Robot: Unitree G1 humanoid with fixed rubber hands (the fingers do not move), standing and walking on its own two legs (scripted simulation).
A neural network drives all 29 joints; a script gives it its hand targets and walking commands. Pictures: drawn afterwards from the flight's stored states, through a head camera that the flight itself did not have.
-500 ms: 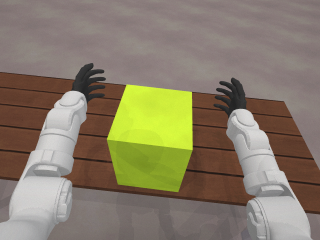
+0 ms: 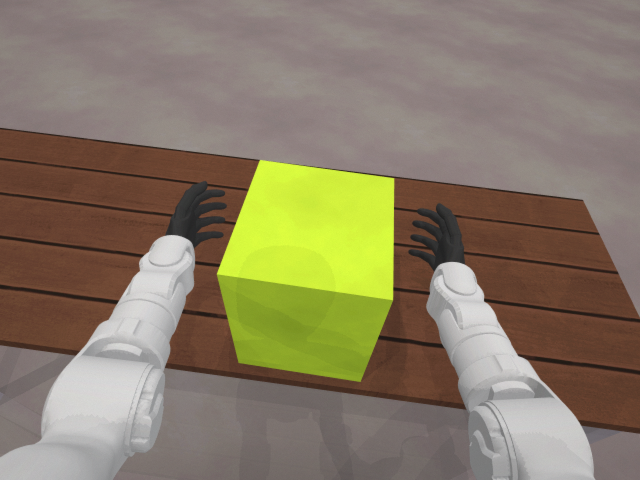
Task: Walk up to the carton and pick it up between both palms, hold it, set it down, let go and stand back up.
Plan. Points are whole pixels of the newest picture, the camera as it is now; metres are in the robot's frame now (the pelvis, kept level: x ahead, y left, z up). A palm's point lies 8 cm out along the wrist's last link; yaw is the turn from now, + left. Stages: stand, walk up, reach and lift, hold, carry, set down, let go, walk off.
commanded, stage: reach and lift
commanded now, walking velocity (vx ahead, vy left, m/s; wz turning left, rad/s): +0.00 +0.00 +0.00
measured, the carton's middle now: (312, 275) +0.42 +0.02 -0.01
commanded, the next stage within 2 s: none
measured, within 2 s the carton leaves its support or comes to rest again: neither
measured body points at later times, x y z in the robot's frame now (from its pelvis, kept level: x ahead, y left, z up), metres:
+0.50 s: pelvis -0.01 +0.00 -0.03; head +0.04 +0.02 +0.42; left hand +0.43 +0.18 +0.02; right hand +0.40 -0.18 +0.03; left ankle -0.02 +0.12 -0.74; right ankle +0.02 -0.13 -0.74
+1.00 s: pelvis -0.01 +0.01 -0.01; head +0.04 +0.02 +0.44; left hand +0.41 +0.16 +0.03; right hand +0.39 -0.14 +0.03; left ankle -0.02 +0.12 -0.74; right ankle +0.02 -0.13 -0.74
